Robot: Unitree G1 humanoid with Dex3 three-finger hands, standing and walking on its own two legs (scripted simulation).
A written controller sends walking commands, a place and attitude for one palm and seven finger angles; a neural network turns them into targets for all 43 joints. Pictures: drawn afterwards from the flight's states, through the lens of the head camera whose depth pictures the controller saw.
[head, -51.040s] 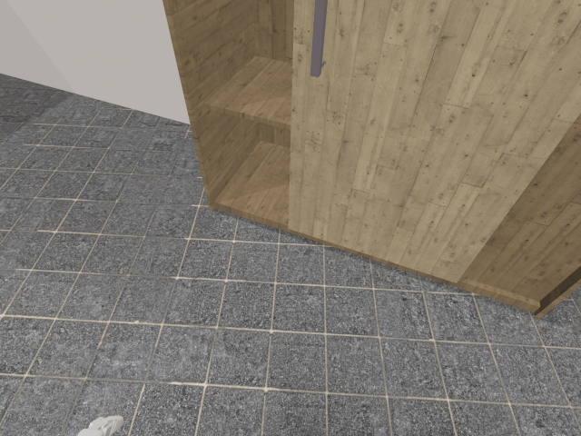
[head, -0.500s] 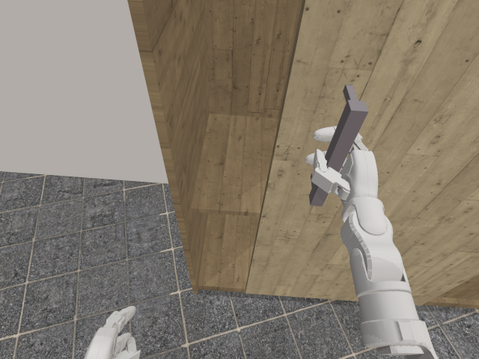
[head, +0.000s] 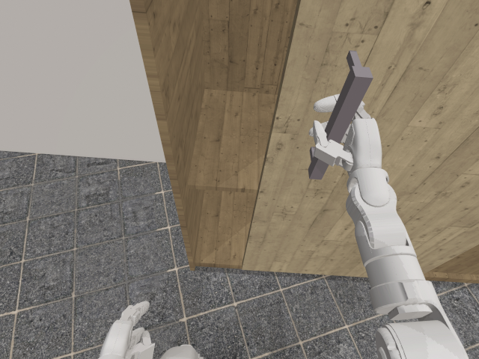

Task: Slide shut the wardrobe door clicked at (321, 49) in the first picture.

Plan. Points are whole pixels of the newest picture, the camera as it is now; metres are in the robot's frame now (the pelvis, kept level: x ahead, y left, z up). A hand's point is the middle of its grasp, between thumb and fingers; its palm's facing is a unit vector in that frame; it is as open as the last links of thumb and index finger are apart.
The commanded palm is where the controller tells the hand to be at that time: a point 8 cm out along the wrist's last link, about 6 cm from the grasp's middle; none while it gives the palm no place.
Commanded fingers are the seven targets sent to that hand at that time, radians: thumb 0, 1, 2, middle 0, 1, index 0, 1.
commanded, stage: step sideways, sliding the door along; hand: right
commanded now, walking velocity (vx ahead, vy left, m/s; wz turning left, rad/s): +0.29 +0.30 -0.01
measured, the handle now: (331, 123) +0.46 -0.12 +0.15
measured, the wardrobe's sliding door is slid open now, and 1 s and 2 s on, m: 0.19 0.12 0.00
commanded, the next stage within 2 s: none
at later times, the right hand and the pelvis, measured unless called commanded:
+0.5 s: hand (312, 140) +0.42 -0.09 +0.14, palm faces +0.22 +0.97 -0.11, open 5.6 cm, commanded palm +0.39 -0.06 +0.15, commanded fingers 0.00 -0.90 -0.90 0.45 1.40 0.45 1.40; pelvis +0.02 +0.10 -0.01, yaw -4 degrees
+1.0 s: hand (266, 137) +0.42 -0.01 +0.14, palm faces +0.34 +0.94 -0.07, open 6.1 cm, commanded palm +0.38 +0.01 +0.15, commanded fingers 0.00 -0.90 -0.90 0.45 1.40 0.45 1.40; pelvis +0.07 +0.19 +0.00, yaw -7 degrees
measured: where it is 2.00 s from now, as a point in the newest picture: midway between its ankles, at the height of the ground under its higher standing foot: outside the picture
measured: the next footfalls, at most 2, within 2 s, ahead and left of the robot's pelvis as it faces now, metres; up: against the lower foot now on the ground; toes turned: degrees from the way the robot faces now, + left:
left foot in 0.54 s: +0.13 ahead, +0.26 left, +0.00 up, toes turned -4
right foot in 0.94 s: +0.07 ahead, +0.04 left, +0.00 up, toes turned -14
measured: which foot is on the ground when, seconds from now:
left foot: down 0.00-0.26, up 0.28-0.52, down 0.54-1.00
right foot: down 0.00-0.82, up 0.84-0.92, down 0.94-1.00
